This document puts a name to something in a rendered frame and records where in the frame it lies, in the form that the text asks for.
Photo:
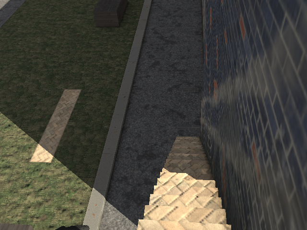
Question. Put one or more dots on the stairs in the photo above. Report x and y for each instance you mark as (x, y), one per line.
(185, 197)

